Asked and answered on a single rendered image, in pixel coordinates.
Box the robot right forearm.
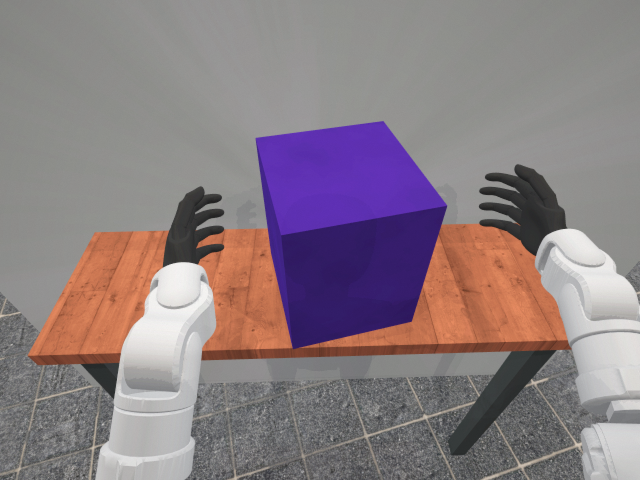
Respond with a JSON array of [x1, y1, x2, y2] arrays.
[[535, 229, 640, 424]]

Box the robot right hand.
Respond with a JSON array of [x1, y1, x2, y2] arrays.
[[479, 164, 568, 256]]

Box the robot left hand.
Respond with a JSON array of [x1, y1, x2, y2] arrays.
[[163, 186, 224, 267]]

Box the robot left forearm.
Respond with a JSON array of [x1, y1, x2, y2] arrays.
[[95, 262, 216, 480]]

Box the carton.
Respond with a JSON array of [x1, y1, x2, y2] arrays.
[[256, 121, 447, 349]]

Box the table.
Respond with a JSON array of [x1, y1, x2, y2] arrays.
[[28, 223, 572, 455]]

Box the right robot upper arm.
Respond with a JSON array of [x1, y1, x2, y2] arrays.
[[581, 423, 640, 480]]

